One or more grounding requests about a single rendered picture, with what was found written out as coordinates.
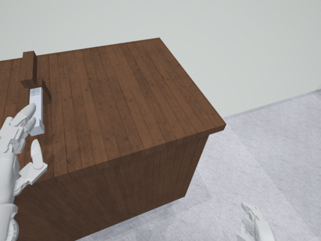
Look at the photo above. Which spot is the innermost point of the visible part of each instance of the robot left forearm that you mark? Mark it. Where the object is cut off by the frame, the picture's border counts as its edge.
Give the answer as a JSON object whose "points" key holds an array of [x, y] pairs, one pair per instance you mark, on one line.
{"points": [[9, 229]]}

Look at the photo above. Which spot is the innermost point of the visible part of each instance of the tap lever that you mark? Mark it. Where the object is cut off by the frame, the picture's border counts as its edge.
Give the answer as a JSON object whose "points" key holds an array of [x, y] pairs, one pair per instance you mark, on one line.
{"points": [[36, 97]]}

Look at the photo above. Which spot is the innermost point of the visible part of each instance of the robot left hand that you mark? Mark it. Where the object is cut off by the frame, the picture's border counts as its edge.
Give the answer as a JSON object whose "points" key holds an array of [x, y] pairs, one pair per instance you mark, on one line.
{"points": [[12, 141]]}

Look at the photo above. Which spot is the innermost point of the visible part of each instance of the counter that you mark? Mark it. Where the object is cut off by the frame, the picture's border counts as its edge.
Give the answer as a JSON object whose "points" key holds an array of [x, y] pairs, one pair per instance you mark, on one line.
{"points": [[125, 127]]}

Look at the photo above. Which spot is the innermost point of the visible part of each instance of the robot right hand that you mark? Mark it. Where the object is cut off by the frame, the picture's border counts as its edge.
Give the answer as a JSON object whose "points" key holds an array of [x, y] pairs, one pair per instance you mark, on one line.
{"points": [[259, 231]]}

